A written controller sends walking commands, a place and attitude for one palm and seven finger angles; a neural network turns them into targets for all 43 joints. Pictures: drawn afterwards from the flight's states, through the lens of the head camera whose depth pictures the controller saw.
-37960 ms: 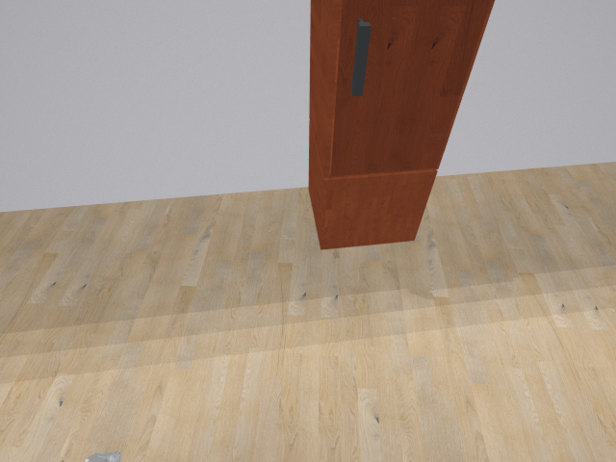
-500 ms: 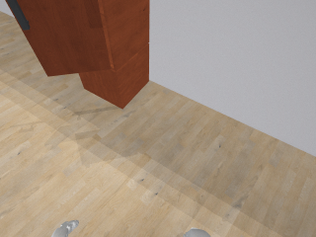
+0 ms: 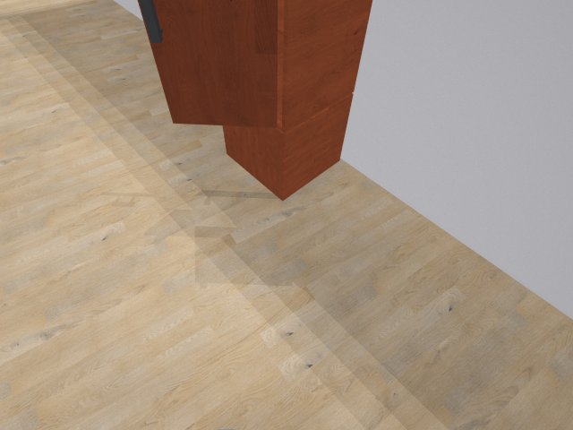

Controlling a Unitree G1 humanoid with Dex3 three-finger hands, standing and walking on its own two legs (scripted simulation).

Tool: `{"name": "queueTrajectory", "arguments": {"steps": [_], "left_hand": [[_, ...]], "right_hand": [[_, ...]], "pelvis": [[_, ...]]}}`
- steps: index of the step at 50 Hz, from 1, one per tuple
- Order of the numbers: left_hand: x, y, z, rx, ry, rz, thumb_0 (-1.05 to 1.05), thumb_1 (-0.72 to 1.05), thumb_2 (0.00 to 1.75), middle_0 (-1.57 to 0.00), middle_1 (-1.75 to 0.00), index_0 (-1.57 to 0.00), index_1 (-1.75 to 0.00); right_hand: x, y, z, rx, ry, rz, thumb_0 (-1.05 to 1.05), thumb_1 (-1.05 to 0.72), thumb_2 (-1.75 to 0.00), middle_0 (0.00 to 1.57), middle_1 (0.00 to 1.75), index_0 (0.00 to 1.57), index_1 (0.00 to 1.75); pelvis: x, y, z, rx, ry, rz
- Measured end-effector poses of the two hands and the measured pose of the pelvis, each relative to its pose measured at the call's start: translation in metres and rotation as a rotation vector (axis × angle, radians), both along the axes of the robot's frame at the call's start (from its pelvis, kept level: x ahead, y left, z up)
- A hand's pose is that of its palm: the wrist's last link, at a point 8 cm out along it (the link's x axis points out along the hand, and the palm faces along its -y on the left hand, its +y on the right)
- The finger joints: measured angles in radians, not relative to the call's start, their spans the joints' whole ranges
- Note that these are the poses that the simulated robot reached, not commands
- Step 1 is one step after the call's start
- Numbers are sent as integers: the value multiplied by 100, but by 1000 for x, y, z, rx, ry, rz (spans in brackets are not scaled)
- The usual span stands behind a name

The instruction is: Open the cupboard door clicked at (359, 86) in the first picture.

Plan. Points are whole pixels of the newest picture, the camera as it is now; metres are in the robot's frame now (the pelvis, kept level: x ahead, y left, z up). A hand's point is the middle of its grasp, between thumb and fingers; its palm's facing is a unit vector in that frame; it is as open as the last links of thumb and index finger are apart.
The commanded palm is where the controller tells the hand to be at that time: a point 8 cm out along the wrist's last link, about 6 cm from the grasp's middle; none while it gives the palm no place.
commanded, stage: take the last steps up to it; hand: left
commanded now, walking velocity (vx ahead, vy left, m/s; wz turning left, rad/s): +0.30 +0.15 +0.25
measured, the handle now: (150, 3) +1.06 +0.44 +0.07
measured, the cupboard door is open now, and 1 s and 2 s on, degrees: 45 45 45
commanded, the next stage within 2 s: come to a stop and stand still in 1.30 s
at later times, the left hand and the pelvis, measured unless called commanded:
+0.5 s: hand (175, 377) +0.21 +0.20 -0.16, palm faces +0.07 -0.97 -0.22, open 7.4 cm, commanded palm none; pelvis +0.11 +0.01 -0.01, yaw +5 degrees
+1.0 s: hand (133, 398) +0.18 +0.27 -0.19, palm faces +0.25 -0.95 -0.17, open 7.3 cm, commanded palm none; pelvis +0.29 +0.12 -0.01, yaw +9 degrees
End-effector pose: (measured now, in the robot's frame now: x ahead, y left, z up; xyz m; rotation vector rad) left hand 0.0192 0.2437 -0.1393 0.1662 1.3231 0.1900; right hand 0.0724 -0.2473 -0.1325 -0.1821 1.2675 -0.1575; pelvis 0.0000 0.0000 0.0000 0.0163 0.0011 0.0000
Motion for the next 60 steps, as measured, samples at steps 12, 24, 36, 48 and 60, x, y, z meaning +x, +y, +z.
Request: {"name": "queueTrajectory", "arguments": {"steps": [12, 24, 36, 48, 60], "left_hand": [[19, 36, 5, -24, 25, 62, 1, 91, 89, -19, -30, -20, -30], [168, 7, 12, 0, -187, -26, 1, 91, 89, -19, -30, -20, -30], [152, 16, 22, 17, -55, 152, -2, 95, 89, -20, -30, -21, -30], [124, 58, -17, -112, 281, 280, 0, 91, 89, -20, -30, -20, -30], [344, 142, 7, -24, -56, 131, 1, 92, 89, -19, -30, -20, -30]], "right_hand": [[9, 47, 6, 10, 10, 58, 0, -90, -90, 20, 30, 20, 30], [-21, 42, -26, 96, 262, -32, 0, -90, -90, 20, 30, 20, 30], [144, 35, -4, 55, 143, 87, 1, -91, -90, 19, 30, 20, 30], [348, 139, -7, 23, -132, 259, 0, -91, -90, 19, 30, 20, 30], [338, 168, 0, 17, -8, 114, -1, -94, -90, 20, 30, 20, 30]], "pelvis": [[33, 30, 7, -17, 8, 44], [105, 13, -8, 12, 1, 72], [182, 21, 13, 6, 16, 161], [274, 107, -16, -12, 9, 174], [350, 148, 6, 15, 6, 120]]}}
